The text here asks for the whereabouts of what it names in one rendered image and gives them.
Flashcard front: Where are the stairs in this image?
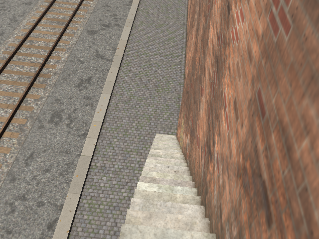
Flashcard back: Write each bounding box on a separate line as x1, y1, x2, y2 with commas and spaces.
119, 133, 216, 239

